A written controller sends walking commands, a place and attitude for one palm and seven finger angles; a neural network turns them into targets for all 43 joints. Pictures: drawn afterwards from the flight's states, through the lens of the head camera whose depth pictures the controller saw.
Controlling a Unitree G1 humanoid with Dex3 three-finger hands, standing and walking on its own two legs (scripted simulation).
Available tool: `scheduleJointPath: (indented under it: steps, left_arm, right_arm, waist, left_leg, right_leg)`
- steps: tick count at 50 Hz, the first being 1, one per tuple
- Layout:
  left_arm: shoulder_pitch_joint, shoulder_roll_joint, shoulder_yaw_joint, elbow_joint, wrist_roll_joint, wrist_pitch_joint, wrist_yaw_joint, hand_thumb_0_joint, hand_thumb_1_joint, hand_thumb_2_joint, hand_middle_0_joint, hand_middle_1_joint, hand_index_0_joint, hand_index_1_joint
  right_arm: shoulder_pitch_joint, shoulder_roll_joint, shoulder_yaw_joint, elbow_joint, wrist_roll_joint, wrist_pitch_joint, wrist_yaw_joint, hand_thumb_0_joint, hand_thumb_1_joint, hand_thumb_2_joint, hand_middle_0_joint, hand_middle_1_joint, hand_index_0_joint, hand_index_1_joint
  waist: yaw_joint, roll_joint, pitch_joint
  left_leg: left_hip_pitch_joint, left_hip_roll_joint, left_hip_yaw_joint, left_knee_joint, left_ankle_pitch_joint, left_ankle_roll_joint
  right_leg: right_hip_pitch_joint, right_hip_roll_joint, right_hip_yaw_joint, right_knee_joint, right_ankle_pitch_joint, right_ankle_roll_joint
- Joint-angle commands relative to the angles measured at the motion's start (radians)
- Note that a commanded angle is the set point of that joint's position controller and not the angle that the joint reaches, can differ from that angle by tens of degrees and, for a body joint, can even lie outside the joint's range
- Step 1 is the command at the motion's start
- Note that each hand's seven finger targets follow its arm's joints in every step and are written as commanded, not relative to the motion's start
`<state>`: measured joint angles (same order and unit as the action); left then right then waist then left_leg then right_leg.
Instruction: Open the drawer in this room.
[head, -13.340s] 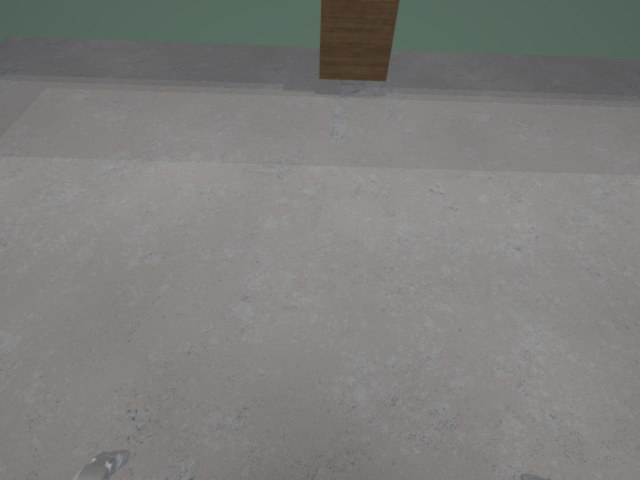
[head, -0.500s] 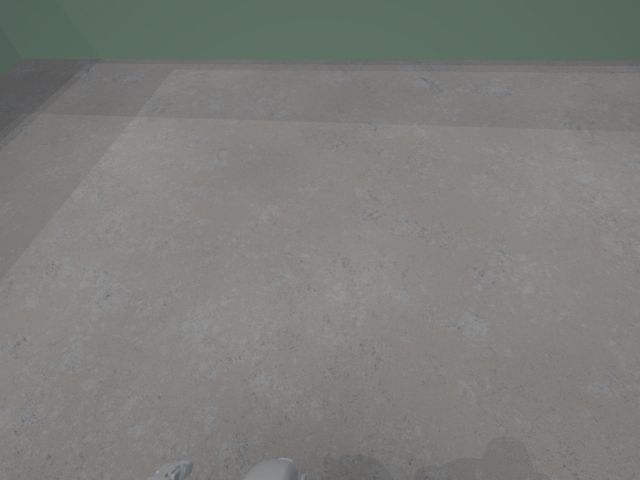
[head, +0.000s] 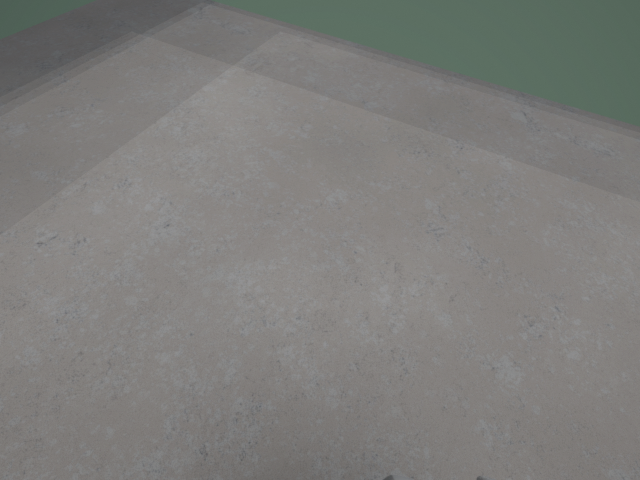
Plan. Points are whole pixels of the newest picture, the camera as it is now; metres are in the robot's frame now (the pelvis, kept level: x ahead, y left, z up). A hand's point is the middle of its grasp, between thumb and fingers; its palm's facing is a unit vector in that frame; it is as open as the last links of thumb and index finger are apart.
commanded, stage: turn or walk to find it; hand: left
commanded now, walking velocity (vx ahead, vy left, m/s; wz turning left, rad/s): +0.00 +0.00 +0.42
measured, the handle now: out of the picture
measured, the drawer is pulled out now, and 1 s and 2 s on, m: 0.00 0.00 0.00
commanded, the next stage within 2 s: stand and wait in 1.28 s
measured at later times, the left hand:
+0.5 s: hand out of the picture +0.02 +0.15 -0.14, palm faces +0.24 -0.93 -0.28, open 7.4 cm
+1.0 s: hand out of the picture -0.14 +0.19 -0.17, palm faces +0.48 -0.85 -0.22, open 7.4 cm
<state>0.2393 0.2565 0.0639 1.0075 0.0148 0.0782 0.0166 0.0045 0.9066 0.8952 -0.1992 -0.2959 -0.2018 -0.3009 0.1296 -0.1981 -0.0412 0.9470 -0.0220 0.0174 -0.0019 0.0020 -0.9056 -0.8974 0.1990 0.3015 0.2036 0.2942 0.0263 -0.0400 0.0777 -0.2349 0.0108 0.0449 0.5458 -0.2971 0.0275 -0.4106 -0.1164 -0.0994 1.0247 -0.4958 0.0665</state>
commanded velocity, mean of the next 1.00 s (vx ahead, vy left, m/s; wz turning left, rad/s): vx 0.00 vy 0.00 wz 0.42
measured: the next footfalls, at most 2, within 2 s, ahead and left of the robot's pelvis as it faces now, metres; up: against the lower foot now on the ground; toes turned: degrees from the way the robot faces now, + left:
right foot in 0.32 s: +0.04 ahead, -0.14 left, +0.00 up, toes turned +4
left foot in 0.82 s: -0.08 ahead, +0.09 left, +0.00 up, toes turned +28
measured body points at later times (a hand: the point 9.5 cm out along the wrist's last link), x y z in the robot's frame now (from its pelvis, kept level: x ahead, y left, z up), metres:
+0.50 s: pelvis -0.03 -0.06 +0.00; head +0.00 -0.09 +0.45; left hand +0.01 +0.20 -0.12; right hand +0.05 -0.30 -0.17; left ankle -0.08 +0.09 -0.64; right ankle +0.00 -0.14 -0.73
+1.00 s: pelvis -0.08 -0.01 +0.00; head -0.06 +0.02 +0.45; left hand -0.16 +0.23 -0.16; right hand +0.12 -0.19 -0.12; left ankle -0.12 +0.07 -0.73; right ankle -0.03 -0.15 -0.66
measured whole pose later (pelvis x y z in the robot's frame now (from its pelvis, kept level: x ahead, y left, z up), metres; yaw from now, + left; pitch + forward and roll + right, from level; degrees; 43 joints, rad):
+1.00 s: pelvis -0.08 -0.01 +0.00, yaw +26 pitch -1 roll -1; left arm 0.22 0.25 0.06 1.00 0.01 0.07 0.01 0.01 0.91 0.90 -0.20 -0.30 -0.20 -0.30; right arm 0.14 -0.19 -0.03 0.96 -0.02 0.02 -0.01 0.00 -0.90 -0.90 0.20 0.30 0.21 0.29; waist 0.03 -0.04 0.07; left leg -0.21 0.00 0.04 0.49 -0.27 0.04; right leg -0.46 -0.10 -0.07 1.07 -0.43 0.08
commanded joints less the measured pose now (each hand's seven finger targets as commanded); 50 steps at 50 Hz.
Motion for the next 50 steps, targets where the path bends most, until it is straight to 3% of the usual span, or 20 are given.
scheduleJointPath:
  steps: [1,8,14,15,16,17,18,19,21,23,34,37,39,40,41,42,43,44,46,50]
  left_arm:
    - [-0.042,0.056,0.010,-0.097,0.002,-0.045,-0.007,0.000,0.900,0.900,-0.200,-0.300,-0.200,-0.300]
    - [-0.102,0.044,0.004,-0.135,-0.002,-0.046,0.000,0.000,0.900,0.900,-0.200,-0.300,-0.200,-0.300]
    - [0.012,0.043,0.008,-0.116,-0.010,-0.067,0.005,0.000,0.900,0.900,-0.200,-0.300,-0.200,-0.300]
    - [0.045,0.077,0.015,-0.110,-0.004,-0.076,0.009,0.000,0.900,0.900,-0.200,-0.300,-0.200,-0.300]
    - [0.061,0.158,0.031,-0.112,0.011,-0.086,0.017,0.000,0.900,0.900,-0.200,-0.300,-0.200,-0.300]
    - [0.058,0.208,0.037,-0.126,0.013,-0.084,0.018,0.000,0.900,0.900,-0.200,-0.300,-0.200,-0.300]
    - [0.017,0.178,0.037,-0.140,0.006,-0.081,0.024,0.000,0.900,0.900,-0.200,-0.300,-0.200,-0.300]
    - [-0.056,0.143,0.037,-0.158,0.004,-0.083,0.027,0.000,0.900,0.900,-0.200,-0.300,-0.200,-0.300]
    - [-0.117,0.095,0.016,-0.173,0.001,-0.084,0.019,0.000,0.900,0.900,-0.200,-0.300,-0.200,-0.300]
    - [-0.099,0.076,0.010,-0.166,0.002,-0.091,0.020,0.000,0.900,0.900,-0.200,-0.300,-0.200,-0.300]
    - [0.049,0.138,0.032,-0.097,0.019,-0.084,0.019,0.000,0.900,0.900,-0.200,-0.300,-0.200,-0.300]
    - [0.050,0.155,0.036,-0.083,0.018,-0.079,0.015,0.000,0.900,0.900,-0.200,-0.300,-0.200,-0.300]
    - [0.026,0.145,0.036,-0.080,0.007,-0.072,0.012,0.000,0.900,0.900,-0.200,-0.300,-0.200,-0.300]
    - [0.031,0.113,0.031,-0.091,-0.002,-0.065,0.010,0.000,0.900,0.900,-0.200,-0.300,-0.200,-0.300]
    - [0.019,0.044,0.014,-0.127,-0.007,-0.060,0.004,0.000,0.900,0.900,-0.200,-0.300,-0.200,-0.300]
    - [-0.046,0.044,0.002,-0.143,0.002,-0.048,0.007,0.000,0.900,0.900,-0.200,-0.300,-0.200,-0.300]
    - [-0.074,0.052,0.003,-0.138,0.004,-0.040,0.007,0.000,0.900,0.900,-0.200,-0.300,-0.200,-0.300]
    - [-0.075,0.046,0.009,-0.123,0.005,-0.037,0.006,0.000,0.900,0.900,-0.200,-0.300,-0.200,-0.300]
    - [-0.058,0.064,0.014,-0.096,0.002,-0.038,-0.004,0.000,0.900,0.900,-0.200,-0.300,-0.200,-0.300]
    - [-0.035,0.057,0.010,-0.084,0.002,-0.044,-0.006,0.000,0.900,0.900,-0.200,-0.300,-0.200,-0.300]
  right_arm:
    - [0.067,-0.195,-0.043,-0.033,0.003,-0.013,-0.019,0.000,-0.900,-0.900,0.200,0.300,0.200,0.300]
    - [0.103,-0.200,-0.058,-0.039,-0.002,-0.004,-0.012,0.000,-0.900,-0.900,0.200,0.300,0.200,0.300]
    - [0.054,-0.194,-0.065,-0.058,-0.001,0.006,-0.007,0.000,-0.900,-0.900,0.200,0.300,0.200,0.300]
    - [0.056,-0.162,-0.062,-0.064,0.006,0.006,-0.003,0.000,-0.900,-0.900,0.200,0.300,0.200,0.300]
    - [0.073,-0.097,-0.052,-0.077,0.015,0.005,0.003,0.000,-0.900,-0.900,0.200,0.300,0.200,0.300]
    - [0.039,-0.097,-0.052,-0.100,0.010,0.008,0.001,0.000,-0.900,-0.900,0.200,0.300,0.200,0.300]
    - [0.037,-0.135,-0.065,-0.091,0.003,0.023,0.002,0.000,-0.900,-0.900,0.200,0.300,0.200,0.300]
    - [0.064,-0.136,-0.068,-0.065,-0.002,0.034,0.006,0.000,-0.900,-0.900,0.200,0.300,0.200,0.300]
    - [0.109,-0.118,-0.069,-0.021,-0.005,0.041,0.016,0.000,-0.900,-0.900,0.200,0.300,0.200,0.300]
    - [0.141,-0.101,-0.063,-0.006,-0.002,0.041,0.021,0.000,-0.900,-0.900,0.200,0.300,0.200,0.300]
    - [0.014,-0.073,-0.034,-0.026,0.010,0.028,0.016,0.000,-0.900,-0.900,0.200,0.300,0.200,0.300]
    - [0.039,-0.071,-0.029,-0.025,0.016,0.016,0.012,0.000,-0.900,-0.900,0.200,0.300,0.200,0.300]
    - [0.103,-0.089,-0.031,-0.008,0.014,0.004,0.011,0.000,-0.900,-0.900,0.200,0.300,0.200,0.300]
    - [0.136,-0.141,-0.043,-0.004,0.012,-0.007,0.010,0.000,-0.900,-0.900,0.200,0.300,0.200,0.300]
    - [0.165,-0.237,-0.066,-0.008,0.004,-0.013,0.004,0.000,-0.900,-0.900,0.200,0.300,0.200,0.300]
    - [0.194,-0.276,-0.071,0.005,0.004,0.000,-0.003,0.000,-0.900,-0.900,0.200,0.300,0.200,0.300]
    - [0.174,-0.247,-0.063,0.008,0.002,-0.002,-0.011,0.000,-0.900,-0.900,0.200,0.300,0.200,0.300]
    - [0.129,-0.223,-0.056,0.000,0.000,-0.006,-0.019,0.000,-0.900,-0.900,0.200,0.300,0.200,0.300]
    - [0.054,-0.192,-0.042,-0.024,0.001,-0.007,-0.022,0.000,-0.900,-0.900,0.200,0.300,0.200,0.300]
    - [0.075,-0.186,-0.043,-0.026,0.007,-0.016,-0.020,0.000,-0.900,-0.900,0.200,0.300,0.200,0.300]
  waist:
    - [-0.039,0.182,-0.088]
    - [-0.065,0.189,-0.093]
    - [-0.001,0.180,-0.131]
    - [0.012,0.099,-0.145]
    - [0.021,-0.140,-0.159]
    - [0.038,-0.256,-0.118]
    - [0.022,-0.173,-0.092]
    - [-0.010,-0.202,-0.044]
    - [-0.050,-0.105,-0.009]
    - [-0.054,-0.097,-0.028]
    - [0.031,-0.148,-0.073]
    - [0.018,-0.157,-0.122]
    - [-0.027,-0.097,-0.147]
    - [-0.051,0.044,-0.170]
    - [-0.070,0.347,-0.147]
    - [-0.094,0.308,-0.133]
    - [-0.085,0.241,-0.103]
    - [-0.069,0.282,-0.088]
    - [-0.039,0.230,-0.052]
    - [-0.035,0.156,-0.093]
  left_leg:
    - [0.133,0.224,-0.217,-0.199,0.552,0.113]
    - [0.116,0.228,-0.309,-0.197,0.460,0.140]
    - [-0.050,0.157,-0.344,-0.106,0.368,0.088]
    - [-0.142,0.104,-0.312,-0.046,0.238,0.041]
    - [-0.318,-0.013,-0.185,0.135,-0.020,-0.024]
    - [-0.361,-0.078,-0.108,0.360,-0.285,-0.057]
    - [-0.324,-0.030,-0.150,0.511,-0.260,-0.051]
    - [-0.324,-0.009,-0.166,0.592,-0.207,-0.049]
    - [-0.316,0.005,-0.123,0.683,-0.099,-0.065]
    - [-0.317,0.008,-0.101,0.682,-0.051,-0.081]
    - [-0.206,0.037,0.000,0.296,-0.177,-0.095]
    - [-0.119,0.017,0.038,0.139,-0.142,-0.080]
    - [0.044,0.019,0.045,-0.088,0.055,-0.067]
    - [0.177,0.097,-0.058,-0.185,0.169,-0.039]
    - [0.271,0.341,-0.378,-0.224,0.471,0.065]
    - [0.197,0.412,-0.386,-0.227,0.584,0.148]
    - [0.143,0.384,-0.333,-0.231,0.548,0.155]
    - [0.133,0.330,-0.310,-0.227,0.537,0.140]
    - [0.094,0.259,-0.236,-0.221,0.497,0.120]
    - [0.154,0.225,-0.217,-0.216,0.526,0.116]
  right_leg:
    - [-0.117,0.008,0.062,0.071,0.079,0.015]
    - [-0.059,0.037,0.067,-0.120,0.044,0.020]
    - [0.240,0.081,0.039,-0.532,0.245,0.000]
    - [0.361,0.029,0.080,-0.648,0.310,-0.011]
    - [0.479,-0.190,0.297,-0.723,0.296,-0.080]
    - [0.369,-0.365,0.447,-0.759,0.394,-0.191]
    - [0.250,-0.365,0.385,-0.773,0.332,-0.231]
    - [0.173,-0.310,0.335,-0.799,0.226,-0.218]
    - [0.153,-0.218,0.195,-0.765,0.273,-0.174]
    - [0.199,-0.185,0.112,-0.738,0.379,-0.155]
    - [0.319,-0.259,0.070,-0.670,0.550,-0.211]
    - [0.331,-0.259,0.047,-0.604,0.627,-0.200]
    - [0.253,-0.227,-0.021,-0.495,0.563,-0.130]
    - [0.127,-0.170,-0.067,-0.356,0.438,-0.075]
    - [-0.139,-0.035,-0.097,-0.162,-0.020,0.001]
    - [-0.140,-0.010,-0.012,-0.031,-0.147,0.000]
    - [-0.131,-0.024,0.038,0.024,-0.096,-0.005]
    - [-0.149,-0.023,0.057,0.058,-0.046,0.001]
    - [-0.137,-0.010,0.071,0.098,0.056,0.005]
    - [-0.134,0.007,0.070,0.077,0.112,0.024]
